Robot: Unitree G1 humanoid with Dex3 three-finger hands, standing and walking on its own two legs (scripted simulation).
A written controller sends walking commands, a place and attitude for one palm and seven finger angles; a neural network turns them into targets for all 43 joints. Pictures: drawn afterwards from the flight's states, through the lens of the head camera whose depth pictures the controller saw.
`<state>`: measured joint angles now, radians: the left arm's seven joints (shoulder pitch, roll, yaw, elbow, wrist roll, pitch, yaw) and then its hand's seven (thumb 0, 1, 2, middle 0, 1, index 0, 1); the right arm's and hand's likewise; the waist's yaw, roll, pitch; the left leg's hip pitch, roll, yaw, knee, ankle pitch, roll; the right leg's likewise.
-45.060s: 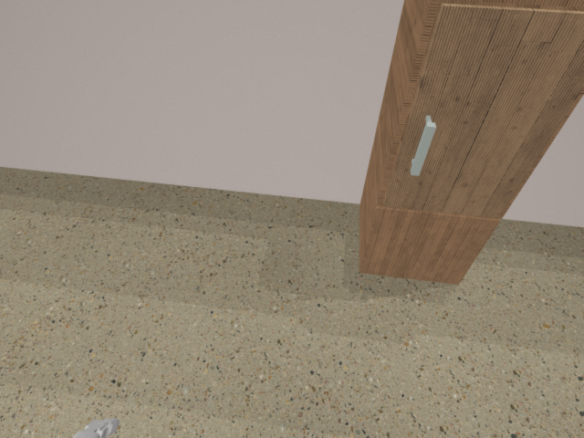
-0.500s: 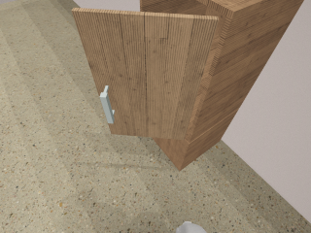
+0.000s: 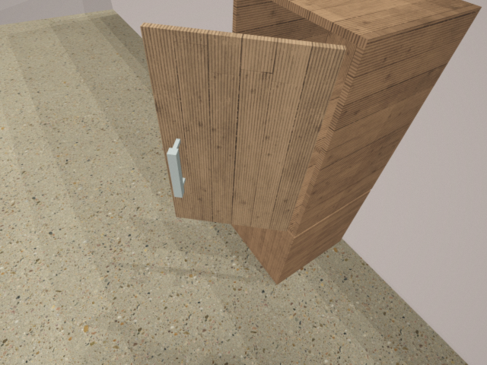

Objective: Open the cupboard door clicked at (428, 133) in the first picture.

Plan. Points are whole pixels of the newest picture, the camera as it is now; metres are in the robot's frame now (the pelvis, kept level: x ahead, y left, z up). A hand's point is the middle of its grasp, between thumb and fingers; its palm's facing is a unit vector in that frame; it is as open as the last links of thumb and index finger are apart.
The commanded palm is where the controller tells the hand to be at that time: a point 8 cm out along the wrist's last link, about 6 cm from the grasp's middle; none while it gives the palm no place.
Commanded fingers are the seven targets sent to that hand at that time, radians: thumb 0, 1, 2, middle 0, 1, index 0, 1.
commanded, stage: come to a stop and stand still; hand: left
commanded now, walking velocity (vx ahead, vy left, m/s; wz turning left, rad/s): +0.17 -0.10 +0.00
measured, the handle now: (178, 168) +0.57 +0.20 -0.07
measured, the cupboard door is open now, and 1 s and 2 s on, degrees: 49 49 49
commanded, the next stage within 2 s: look again from close up in 0.22 s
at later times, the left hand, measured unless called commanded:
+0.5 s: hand out of the picture +0.02 +0.14 -0.18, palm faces +0.05 -0.98 -0.18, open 7.3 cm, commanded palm none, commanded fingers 0.00 0.90 0.90 -0.20 -0.30 -0.20 -0.30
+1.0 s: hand out of the picture +0.11 +0.23 -0.07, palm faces +0.24 -0.96 -0.16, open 7.5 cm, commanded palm +0.09 +0.26 -0.06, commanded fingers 0.00 0.74 0.83 -0.21 -0.41 -0.21 -0.41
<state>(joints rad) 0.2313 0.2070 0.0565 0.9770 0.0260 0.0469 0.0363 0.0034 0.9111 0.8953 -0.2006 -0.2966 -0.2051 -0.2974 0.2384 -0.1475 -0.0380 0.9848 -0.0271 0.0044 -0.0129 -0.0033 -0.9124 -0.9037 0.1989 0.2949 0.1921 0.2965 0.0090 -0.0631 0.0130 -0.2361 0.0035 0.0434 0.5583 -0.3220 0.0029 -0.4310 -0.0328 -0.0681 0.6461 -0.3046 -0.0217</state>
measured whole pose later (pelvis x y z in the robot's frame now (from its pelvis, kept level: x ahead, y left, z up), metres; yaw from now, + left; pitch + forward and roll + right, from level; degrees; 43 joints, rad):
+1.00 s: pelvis -0.03 +0.03 +0.00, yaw +1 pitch -3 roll +0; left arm 0.43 0.21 0.04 0.33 -0.12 -0.03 0.07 0.02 0.88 0.89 -0.20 -0.31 -0.20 -0.31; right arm 0.30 -0.20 0.02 0.85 0.04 -0.18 -0.06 0.01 -0.91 -0.90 0.20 0.30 0.20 0.30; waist 0.01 -0.03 0.01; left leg -0.22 -0.07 0.08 0.51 -0.25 0.07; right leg -0.24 -0.04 -0.03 0.57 -0.29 -0.02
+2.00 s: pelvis -0.05 +0.01 -0.10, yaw +6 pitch +19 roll -4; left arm 0.18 0.40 0.30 0.19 -0.34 -0.35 -0.55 0.00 -0.21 0.42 -0.28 -1.01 -0.28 -1.01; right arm 0.24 -0.30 0.01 0.53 0.04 -0.23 -0.05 0.01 -0.90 -0.90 0.21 0.30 0.20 0.30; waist -0.02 0.02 -0.14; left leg -1.10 -0.02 -0.02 1.30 -0.53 0.06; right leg -1.02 0.06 -0.08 1.23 -0.54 -0.03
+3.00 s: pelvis -0.06 +0.01 -0.11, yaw +5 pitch +19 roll -4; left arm 0.03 0.47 0.43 0.37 -0.39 -0.36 -0.66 -0.01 -0.50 0.30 -0.30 -1.20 -0.30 -1.20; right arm 0.26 -0.30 0.04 0.49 0.05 -0.19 -0.04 0.01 -0.90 -0.90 0.21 0.30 0.20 0.30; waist -0.02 0.02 -0.16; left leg -1.13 -0.01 -0.02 1.31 -0.52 0.06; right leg -1.06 0.06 -0.08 1.24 -0.53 -0.03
